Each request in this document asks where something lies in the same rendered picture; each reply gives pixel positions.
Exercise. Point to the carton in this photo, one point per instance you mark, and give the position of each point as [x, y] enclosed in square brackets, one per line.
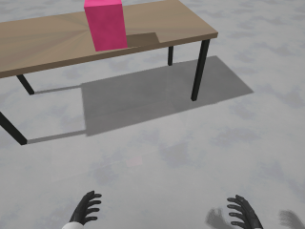
[106, 23]

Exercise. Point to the robot left hand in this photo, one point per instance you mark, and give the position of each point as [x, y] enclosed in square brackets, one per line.
[80, 212]

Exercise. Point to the robot right hand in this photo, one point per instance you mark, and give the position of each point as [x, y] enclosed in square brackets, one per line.
[248, 215]

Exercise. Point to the table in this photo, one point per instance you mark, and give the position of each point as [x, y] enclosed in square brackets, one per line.
[49, 42]

